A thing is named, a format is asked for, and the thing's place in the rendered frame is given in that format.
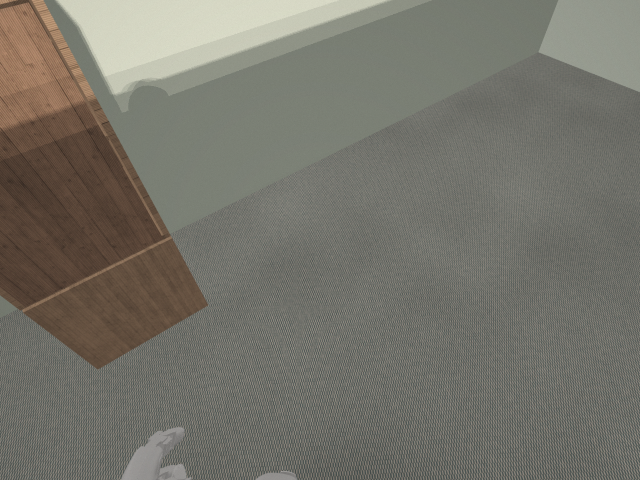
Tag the left robot hand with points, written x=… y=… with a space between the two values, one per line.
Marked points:
x=146 y=461

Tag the cupboard door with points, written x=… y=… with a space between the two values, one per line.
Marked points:
x=67 y=207

